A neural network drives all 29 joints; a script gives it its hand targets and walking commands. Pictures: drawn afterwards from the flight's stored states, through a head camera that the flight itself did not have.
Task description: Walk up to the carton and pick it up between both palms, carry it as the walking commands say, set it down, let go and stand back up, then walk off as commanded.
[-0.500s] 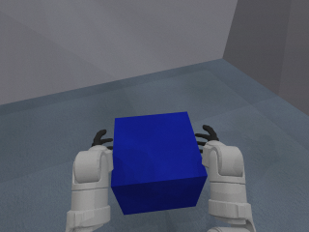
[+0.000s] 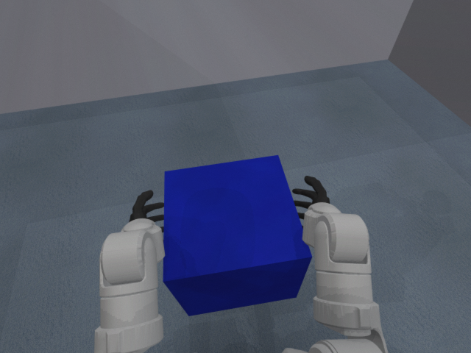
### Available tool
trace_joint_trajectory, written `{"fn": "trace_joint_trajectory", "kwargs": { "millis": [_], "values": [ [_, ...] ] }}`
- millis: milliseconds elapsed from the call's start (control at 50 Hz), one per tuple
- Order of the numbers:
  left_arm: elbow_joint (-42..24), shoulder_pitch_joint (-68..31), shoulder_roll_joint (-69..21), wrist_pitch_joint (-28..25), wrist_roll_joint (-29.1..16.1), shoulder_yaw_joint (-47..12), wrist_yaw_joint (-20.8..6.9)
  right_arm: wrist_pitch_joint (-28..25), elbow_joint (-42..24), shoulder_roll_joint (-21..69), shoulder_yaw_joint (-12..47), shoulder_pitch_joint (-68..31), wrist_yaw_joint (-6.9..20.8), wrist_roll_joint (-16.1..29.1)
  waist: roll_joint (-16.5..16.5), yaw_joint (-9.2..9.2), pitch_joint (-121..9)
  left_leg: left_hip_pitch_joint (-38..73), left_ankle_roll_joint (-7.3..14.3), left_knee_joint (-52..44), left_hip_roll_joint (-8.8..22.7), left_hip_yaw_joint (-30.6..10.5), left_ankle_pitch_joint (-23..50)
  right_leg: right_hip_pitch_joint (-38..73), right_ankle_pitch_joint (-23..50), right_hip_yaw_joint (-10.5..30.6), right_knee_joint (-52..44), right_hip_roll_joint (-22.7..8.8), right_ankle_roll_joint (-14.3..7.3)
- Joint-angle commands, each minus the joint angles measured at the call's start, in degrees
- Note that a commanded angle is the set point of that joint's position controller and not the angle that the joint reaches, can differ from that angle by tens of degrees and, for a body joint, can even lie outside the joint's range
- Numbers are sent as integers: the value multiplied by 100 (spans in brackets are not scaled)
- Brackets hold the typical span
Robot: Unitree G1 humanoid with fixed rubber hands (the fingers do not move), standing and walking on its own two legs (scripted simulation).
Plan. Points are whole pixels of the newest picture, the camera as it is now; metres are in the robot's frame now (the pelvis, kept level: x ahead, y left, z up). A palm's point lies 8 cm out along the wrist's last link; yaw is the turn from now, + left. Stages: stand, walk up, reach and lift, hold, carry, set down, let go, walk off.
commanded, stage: carry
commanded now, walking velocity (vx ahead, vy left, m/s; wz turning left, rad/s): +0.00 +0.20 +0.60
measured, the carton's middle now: (232, 236) +0.32 +0.01 +0.00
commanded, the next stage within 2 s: none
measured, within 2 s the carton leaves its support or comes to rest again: neither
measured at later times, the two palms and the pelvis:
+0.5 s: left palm (10, 304) +0.18 +0.30 +0.08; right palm (217, 236) +0.27 +0.03 +0.09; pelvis -0.06 +0.08 +0.00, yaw +16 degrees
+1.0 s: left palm out of the picture +0.05 +0.40 +0.11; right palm (120, 285) +0.19 +0.15 +0.11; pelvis -0.14 +0.13 +0.02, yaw +33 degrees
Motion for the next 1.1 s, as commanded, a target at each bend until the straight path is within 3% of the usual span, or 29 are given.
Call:
{"fn": "trace_joint_trajectory", "kwargs": {
  "millis": [0, 20, 40, 60, 80, 120, 200, 320, 340, 360, 380, 400, 420, 480, 600, 660, 680, 700, 720, 740, 760, 800, 820, 900, 980, 1000, 1020, 1060, 1080],
  "values": [
    [-1022, -4101, -5997, -306, -3017, -4206, -2450, -128, -517, 5881, 3678, -2660, 2458, 2588, 1208, -77, -2853, 2205, 736, -401, 828, -1146, 3100, 918, 315, -168, -1218, 260, -84],
    [-868, -4030, -6004, -255, -2946, -4165, -2476, -110, -270, 5856, 3669, -2329, 2428, 2402, 874, 27, -2835, 1424, 551, -12, 734, -896, 2660, 1840, 1350, 77, -2236, -139, -203],
    [-895, -3814, -5911, -248, -2962, -4103, -2490, -125, -398, 5896, 3713, -2273, 2370, 2406, -248, 105, -3028, 265, 212, 703, 389, -680, 1537, 3169, 2665, 998, -2676, -1116, -458],
    [-811, -3440, -5952, -333, -2906, -4048, -2524, -162, -861, 5837, 3915, -2387, 2392, 2488, -2382, 42, -2956, -1230, -251, 1883, -371, 176, -1904, 3804, 5416, 2811, -2453, -2944, -1305],
    [-691, -3447, -6024, -332, -2943, -3944, -2578, -183, -937, 5897, 3933, -2688, 2326, 2486, -2100, 27, -2825, -1555, -250, 2479, 157, -74, -2111, 4057, 6394, 2472, -2295, -2900, -1548],
    [-664, -3279, -6124, -362, -2893, -3981, -2619, -280, -1484, 5940, 4262, -3180, 2321, 2749, -996, 78, -2633, -1527, -269, 2666, 333, -140, -1401, 3842, 5871, 1606, -2123, -2533, -1204],
    [-1298, -3534, -5785, -439, -2845, -3912, -2518, -226, -966, 6053, 4264, -2425, 2361, 2822, -1245, 28, -2406, -700, -345, 1668, 159, 399, -950, 3339, 5024, 236, -1840, -1869, -705],
    [-489, -2858, -5558, -267, -2258, -3618, -2420, -31, -497, 5913, 4220, -2414, 2536, 2843, -1457, 39, -2067, 662, -239, -531, -109, 1149, -272, 2553, 3838, -243, -1788, -1883, -412],
    [-443, -2690, -5582, -247, -2155, -3522, -2402, 54, -394, 5873, 4247, -2278, 2591, 2879, -1184, -25, -2255, 1159, -71, -1389, 137, 601, -164, 2540, 3595, -277, -1257, -1816, -264],
    [-254, -2847, -5784, -265, -2173, -3606, -2432, -19, -768, 5840, 4299, -2946, 2608, 2908, -479, -68, -2035, 1710, 106, -1795, 537, 46, 478, 1549, 1977, -358, -601, -1552, -18],
    [-391, -3142, -5857, -227, -2359, -3771, -2472, 10, -460, 5870, 4122, -2623, 2635, 2830, 1157, -66, -2047, 2580, 573, -1471, 1592, -1594, 2510, -247, -752, -417, 454, -862, 169],
    [-483, -3308, -5876, -199, -2382, -3993, -2457, 5, -264, 5797, 3947, -2261, 2632, 2708, 1842, -153, -1808, 2781, 927, -1109, 1790, -2137, 4343, -1081, -1634, -408, 1322, -272, 350],
    [-845, -3676, -5844, -261, -2571, -4191, -2483, 7, 19, 6082, 3879, -1958, 2693, 2739, 1434, -97, -2094, 2883, 842, -876, 1662, -2133, 4288, -1108, -1475, 125, 1890, -245, 193],
    [-1093, -3875, -6112, -372, -2832, -4399, -2402, -99, -355, 6109, 3792, -2339, 2692, 2812, 732, -91, -2457, 3047, 684, -590, 965, -833, 3331, -1170, -255, 219, 1783, -321, 283],
    [-1060, -3954, -6032, -280, -3131, -4262, -2528, -189, -836, 6004, 3849, -2409, 2407, 2538, 645, -128, -2462, 1729, 976, -1512, 1115, -1398, 622, 345, 116, -29, 376, -5, 92],
    [-516, -3225, -6016, -206, -3000, -4137, -2612, -205, -1066, 5699, 3897, -2368, 2362, 2415, 886, -108, -2751, 1762, 770, -1718, 935, -1519, 898, 1201, -196, -113, -671, 117, -131],
    [-768, -3713, -6057, -270, -3124, -4184, -2619, -220, -908, 5887, 3961, -2349, 2365, 2397, 749, -76, -2598, 1405, 426, -1847, 695, -1362, 895, 1896, -159, -305, -1644, 224, -216],
    [-829, -3590, -6218, -283, -3126, -4169, -2628, -211, -1233, 5901, 4001, -2681, 2354, 2437, 532, 26, -2623, 894, 77, -1528, 510, -1028, 778, 2880, 803, -194, -2893, -112, -300],
    [-896, -3342, -5953, -327, -3018, -4074, -2640, -186, -985, 5908, 4040, -2386, 2356, 2469, -633, 53, -2649, 45, -169, -877, 148, -771, 162, 3859, 856, 749, -3262, -1025, -553],
    [-788, -3454, -5881, -368, -2817, -3855, -2630, -121, -820, 5971, 4209, -2456, 2385, 2524, -2721, 51, -2306, -1003, -310, 1414, -432, 36, -1674, 3400, 1488, 2848, -3514, -3160, -1381],
    [-558, -3305, -6004, -358, -2795, -3835, -2665, -168, -1063, 6043, 4307, -3045, 2362, 2614, -1959, -10, -1919, -1650, -271, 2447, 123, -198, -1445, 3099, 2611, 2502, -3369, -3206, -1437],
    [-873, -3712, -6047, -386, -2967, -3948, -2701, -232, -1192, 6174, 4356, -3152, 2343, 2836, -484, -56, -2020, -1502, -249, 3046, 190, -334, -877, 3104, 3628, 1189, -2695, -2484, -943],
    [-1071, -3726, -5937, -399, -2831, -3901, -2619, -216, -1133, 6107, 4291, -2977, 2343, 2861, -218, -62, -2181, -1572, -337, 2825, 99, -90, -943, 3615, 5012, 757, -2160, -2141, -747],
    [-917, -3296, -5718, -385, -2661, -3584, -2557, -118, -775, 6052, 4315, -2506, 2380, 2880, -1441, -17, -1989, -1085, -442, 2472, 151, 469, -769, 3346, 5178, -69, -2143, -1727, -543],
    [-450, -2832, -5500, -260, -2338, -3451, -2537, -27, -568, 5939, 4249, -2540, 2432, 2815, -1560, 16, -1977, -268, -337, 1332, 275, 714, -794, 3066, 4845, -318, -2020, -1892, -522],
    [-678, -3021, -5473, -284, -2371, -3566, -2493, -6, -350, 5935, 4158, -2306, 2452, 2835, -1153, 14, -2172, -77, -334, 902, 222, 742, -950, 3127, 4734, -340, -1935, -1964, -516],
    [-550, -2863, -5529, -275, -2272, -3517, -2479, -2, -707, 5857, 4247, -2558, 2490, 2888, -1751, 23, -2088, 177, -319, 466, 205, 950, -777, 3057, 4547, -431, -1872, -2057, -457],
    [-399, -2843, -5703, -285, -2245, -3629, -2437, 35, -803, 5835, 4215, -2793, 2547, 2929, -1650, -1, -1953, 575, -237, -1008, 87, 1059, -228, 2877, 4101, -482, -1462, -2016, -207],
    [-418, -2794, -5726, -308, -2207, -3587, -2397, 18, -824, 5853, 4219, -2855, 2557, 3007, -841, -56, -2092, 1436, -162, -1453, 26, 854, 283, 2267, 3398, -517, -1020, -1781, -71]
  ]
}}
